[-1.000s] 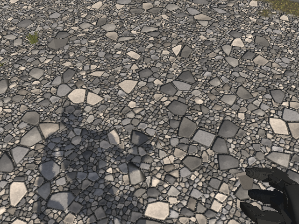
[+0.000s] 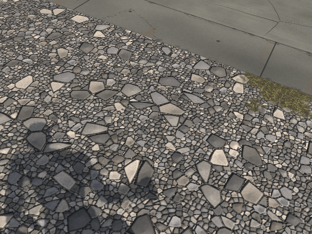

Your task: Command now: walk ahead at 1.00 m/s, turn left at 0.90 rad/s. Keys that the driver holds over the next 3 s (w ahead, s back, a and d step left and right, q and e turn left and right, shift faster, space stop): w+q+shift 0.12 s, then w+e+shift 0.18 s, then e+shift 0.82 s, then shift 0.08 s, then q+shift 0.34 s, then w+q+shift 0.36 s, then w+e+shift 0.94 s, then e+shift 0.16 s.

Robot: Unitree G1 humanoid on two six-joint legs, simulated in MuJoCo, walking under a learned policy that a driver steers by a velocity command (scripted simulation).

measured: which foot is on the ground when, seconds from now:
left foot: down 0.00-0.48, up 0.50-0.96, down 0.98-1.00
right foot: down 0.00-0.00, up 0.02-0.46, down 0.48-0.96, up 0.98-1.00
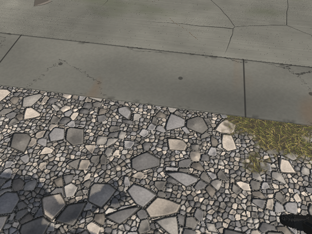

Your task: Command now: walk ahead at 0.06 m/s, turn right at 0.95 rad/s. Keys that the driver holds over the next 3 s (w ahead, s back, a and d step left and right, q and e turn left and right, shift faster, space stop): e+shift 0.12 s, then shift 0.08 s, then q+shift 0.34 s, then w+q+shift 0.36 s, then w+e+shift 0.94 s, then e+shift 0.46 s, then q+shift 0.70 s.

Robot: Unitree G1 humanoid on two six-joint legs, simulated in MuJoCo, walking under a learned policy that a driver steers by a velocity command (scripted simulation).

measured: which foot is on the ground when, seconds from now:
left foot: down 0.00-0.40, up 0.42-0.88, down 0.90-1.00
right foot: up 0.00-0.38, down 0.40-0.90, up 0.92-1.00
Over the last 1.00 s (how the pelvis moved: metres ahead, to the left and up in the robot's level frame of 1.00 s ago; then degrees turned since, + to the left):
0.67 0.07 0.04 -22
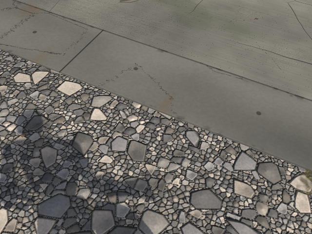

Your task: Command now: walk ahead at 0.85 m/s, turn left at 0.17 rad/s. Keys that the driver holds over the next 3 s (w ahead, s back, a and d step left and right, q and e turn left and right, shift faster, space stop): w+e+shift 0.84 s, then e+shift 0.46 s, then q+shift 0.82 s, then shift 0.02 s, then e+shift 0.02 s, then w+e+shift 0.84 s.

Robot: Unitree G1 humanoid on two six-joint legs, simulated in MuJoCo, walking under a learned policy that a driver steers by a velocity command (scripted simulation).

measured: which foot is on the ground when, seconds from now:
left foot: down 0.00-0.34, up 0.36-0.72, down 0.74-1.00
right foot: up 0.00-0.32, down 0.34-0.74, up 0.76-1.00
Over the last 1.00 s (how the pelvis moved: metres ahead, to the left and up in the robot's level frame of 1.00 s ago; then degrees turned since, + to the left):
0.16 0.14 -0.01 17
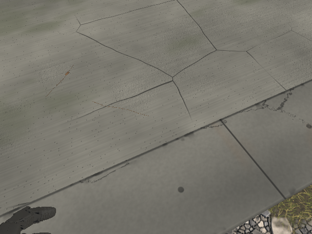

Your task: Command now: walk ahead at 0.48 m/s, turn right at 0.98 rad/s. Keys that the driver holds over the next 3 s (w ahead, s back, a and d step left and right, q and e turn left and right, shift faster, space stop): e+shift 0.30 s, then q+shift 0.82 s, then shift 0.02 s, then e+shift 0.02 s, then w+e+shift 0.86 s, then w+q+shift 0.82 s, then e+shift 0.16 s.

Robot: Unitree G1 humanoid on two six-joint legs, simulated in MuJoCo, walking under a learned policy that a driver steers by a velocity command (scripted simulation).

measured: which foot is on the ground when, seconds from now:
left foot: down 0.00-0.14, up 0.16-0.56, down 0.58-0.94, up 0.96-1.00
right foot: up 0.00-0.12, down 0.14-0.60, up 0.62-0.92, down 0.94-1.00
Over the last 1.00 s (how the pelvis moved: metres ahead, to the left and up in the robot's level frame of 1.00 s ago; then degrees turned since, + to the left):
0.80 0.00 0.02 -46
